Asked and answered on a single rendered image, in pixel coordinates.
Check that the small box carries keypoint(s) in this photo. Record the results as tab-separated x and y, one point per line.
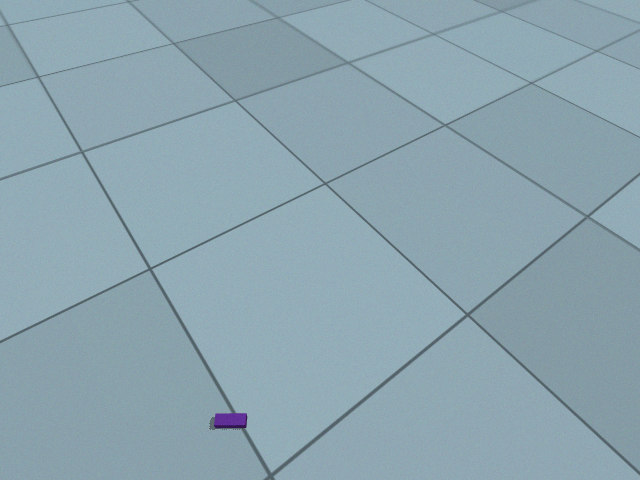
230	420

